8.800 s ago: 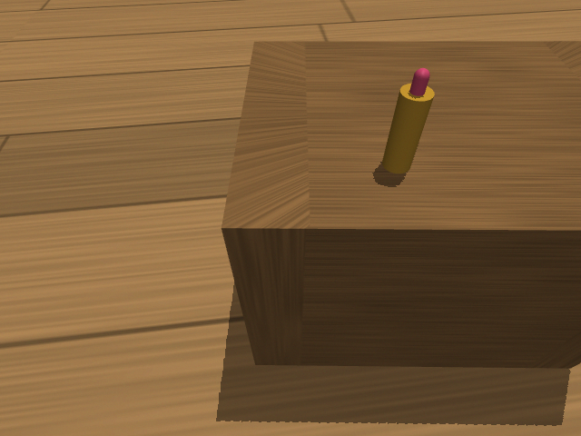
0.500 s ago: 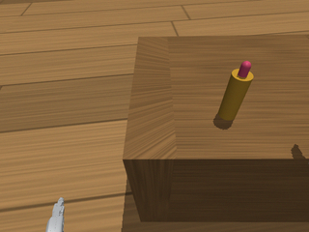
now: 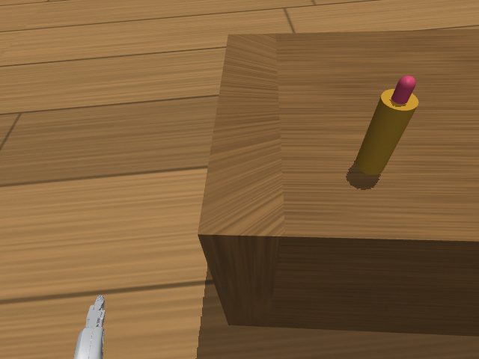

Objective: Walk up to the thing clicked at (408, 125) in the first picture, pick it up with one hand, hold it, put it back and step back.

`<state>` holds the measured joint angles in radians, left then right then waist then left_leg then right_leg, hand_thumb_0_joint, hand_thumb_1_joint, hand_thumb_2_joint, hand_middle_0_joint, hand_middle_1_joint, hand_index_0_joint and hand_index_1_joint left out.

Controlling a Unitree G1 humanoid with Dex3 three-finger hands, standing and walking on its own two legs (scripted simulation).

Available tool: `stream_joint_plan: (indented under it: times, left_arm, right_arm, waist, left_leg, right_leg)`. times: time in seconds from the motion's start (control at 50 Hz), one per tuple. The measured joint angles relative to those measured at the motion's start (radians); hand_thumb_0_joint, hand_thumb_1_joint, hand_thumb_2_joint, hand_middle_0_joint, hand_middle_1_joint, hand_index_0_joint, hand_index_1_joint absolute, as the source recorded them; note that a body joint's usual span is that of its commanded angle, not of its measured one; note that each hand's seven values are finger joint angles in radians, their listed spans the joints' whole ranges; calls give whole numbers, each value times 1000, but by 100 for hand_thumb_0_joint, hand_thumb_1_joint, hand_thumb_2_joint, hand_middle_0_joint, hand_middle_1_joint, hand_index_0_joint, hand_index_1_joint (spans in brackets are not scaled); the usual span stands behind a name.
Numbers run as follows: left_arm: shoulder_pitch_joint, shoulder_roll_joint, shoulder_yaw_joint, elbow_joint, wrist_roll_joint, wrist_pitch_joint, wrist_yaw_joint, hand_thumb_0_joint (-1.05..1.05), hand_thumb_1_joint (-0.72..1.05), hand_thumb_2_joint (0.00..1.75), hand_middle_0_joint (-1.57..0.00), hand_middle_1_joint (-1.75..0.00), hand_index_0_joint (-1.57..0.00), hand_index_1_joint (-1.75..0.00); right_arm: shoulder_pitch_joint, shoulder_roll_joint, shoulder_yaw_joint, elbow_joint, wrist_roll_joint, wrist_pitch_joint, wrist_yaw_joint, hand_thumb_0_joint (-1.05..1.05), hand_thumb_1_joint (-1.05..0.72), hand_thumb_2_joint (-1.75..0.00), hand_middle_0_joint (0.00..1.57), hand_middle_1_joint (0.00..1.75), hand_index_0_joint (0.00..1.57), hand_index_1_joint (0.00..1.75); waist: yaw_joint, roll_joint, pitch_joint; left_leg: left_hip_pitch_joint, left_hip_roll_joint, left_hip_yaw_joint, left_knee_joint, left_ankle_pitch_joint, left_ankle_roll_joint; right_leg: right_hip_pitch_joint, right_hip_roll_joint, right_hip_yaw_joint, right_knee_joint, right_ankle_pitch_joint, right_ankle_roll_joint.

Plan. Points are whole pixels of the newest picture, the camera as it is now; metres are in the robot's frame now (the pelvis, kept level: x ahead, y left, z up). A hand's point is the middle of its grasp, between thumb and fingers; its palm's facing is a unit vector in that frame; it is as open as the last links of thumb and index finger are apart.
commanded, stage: go down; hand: right
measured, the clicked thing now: (386, 127) +0.50 -0.24 +0.09
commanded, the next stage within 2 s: approach in 1.58 s
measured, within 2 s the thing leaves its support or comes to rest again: neither
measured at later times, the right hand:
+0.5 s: hand out of the picture +0.37 -0.41 +0.16, palm faces +0.24 +0.97 +0.01, open 17.6 cm
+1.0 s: hand out of the picture +0.39 -0.43 +0.17, palm faces +0.27 +0.96 +0.01, open 17.5 cm
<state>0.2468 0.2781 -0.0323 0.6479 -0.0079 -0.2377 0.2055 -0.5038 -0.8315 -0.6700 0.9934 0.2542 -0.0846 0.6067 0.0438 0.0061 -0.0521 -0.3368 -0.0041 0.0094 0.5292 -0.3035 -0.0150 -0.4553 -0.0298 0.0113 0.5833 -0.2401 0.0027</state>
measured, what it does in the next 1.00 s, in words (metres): stands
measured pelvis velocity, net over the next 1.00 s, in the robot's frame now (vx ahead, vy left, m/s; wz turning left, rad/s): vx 0.01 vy -0.02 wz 0.01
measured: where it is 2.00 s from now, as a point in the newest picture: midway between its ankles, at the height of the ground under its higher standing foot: outside the picture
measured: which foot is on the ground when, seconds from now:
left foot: down 0.00-1.00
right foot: down 0.00-1.00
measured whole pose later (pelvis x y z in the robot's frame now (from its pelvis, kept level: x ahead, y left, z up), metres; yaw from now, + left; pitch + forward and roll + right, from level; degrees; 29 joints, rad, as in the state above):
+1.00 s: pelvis +0.01 -0.02 -0.01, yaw +0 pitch +10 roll +3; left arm 0.26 0.27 -0.07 0.56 0.00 -0.24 0.19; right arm -0.68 -0.99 -0.69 1.17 0.17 -0.09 0.60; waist 0.09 0.01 -0.08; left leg -0.42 -0.01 0.01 0.57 -0.33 -0.03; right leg -0.57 -0.03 0.01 0.68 -0.30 -0.01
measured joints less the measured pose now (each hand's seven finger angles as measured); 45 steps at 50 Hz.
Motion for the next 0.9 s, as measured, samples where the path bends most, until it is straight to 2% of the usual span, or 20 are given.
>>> stream_joint_plan:
  times: [0.16, 0.4, 0.52, 0.9]
  left_arm:
    - [-9, -3, -22, -23, 4, 1, 3, -2, -53, 5, -6, -5, -6, -4]
    - [1, -19, -21, -36, 2, -3, -10, -1, -53, 5, -6, -5, -6, -5]
    - [-1, -17, -24, -36, 2, 1, -12, -1, -53, 5, -6, -5, -6, -5]
    - [13, -14, -39, -80, 6, 3, -15, -1, -53, 5, -6, -5, -6, -4]
  right_arm:
    - [-39, -36, -14, 52, -23, -20, -9, -2, 55, -5, 5, 6, 5, 6]
    - [-52, -63, -4, 69, -29, -15, 2, -2, 56, -5, 5, 6, 5, 6]
    - [-73, -68, -12, 82, -33, -14, 6, -2, 56, -6, 4, 6, 5, 6]
    - [-162, -134, -18, 159, -73, -8, -9, -2, 55, -6, 4, 6, 4, 6]
  waist:
    - [16, 6, -12]
    - [17, 4, -29]
    - [20, 3, -28]
    - [39, 9, -28]
  left_leg:
    - [-25, -5, 0, 14, -10, -1]
    - [-39, -1, 0, 22, -24, -10]
    - [-49, 0, 0, 30, -27, -14]
    - [-77, -4, 1, 36, -24, -16]
  right_leg:
    - [-33, -5, 2, 31, -19, -2]
    - [-57, -1, 1, 60, -43, -9]
    - [-71, 0, 1, 75, -51, -14]
    - [-104, -4, 4, 93, -54, -16]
